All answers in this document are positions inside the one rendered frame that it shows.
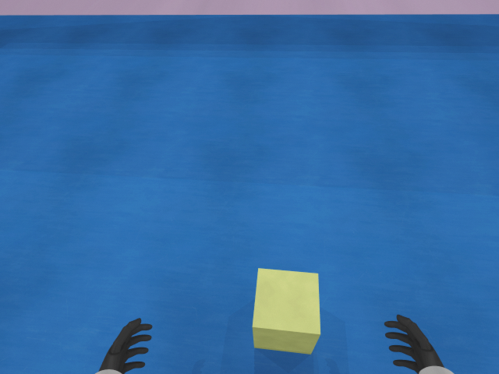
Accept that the carton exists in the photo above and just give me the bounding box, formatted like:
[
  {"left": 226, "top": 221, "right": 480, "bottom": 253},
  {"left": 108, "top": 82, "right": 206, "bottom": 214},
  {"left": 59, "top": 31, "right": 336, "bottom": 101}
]
[{"left": 253, "top": 268, "right": 320, "bottom": 355}]

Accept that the left robot hand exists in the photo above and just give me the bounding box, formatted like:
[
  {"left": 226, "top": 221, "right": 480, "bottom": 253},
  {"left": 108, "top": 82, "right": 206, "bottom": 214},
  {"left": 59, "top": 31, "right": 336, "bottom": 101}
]
[{"left": 99, "top": 318, "right": 152, "bottom": 374}]

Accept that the right robot hand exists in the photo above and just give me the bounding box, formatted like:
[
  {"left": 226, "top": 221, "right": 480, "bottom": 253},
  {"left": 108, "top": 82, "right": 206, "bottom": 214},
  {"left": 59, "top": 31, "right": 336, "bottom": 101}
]
[{"left": 384, "top": 315, "right": 444, "bottom": 374}]

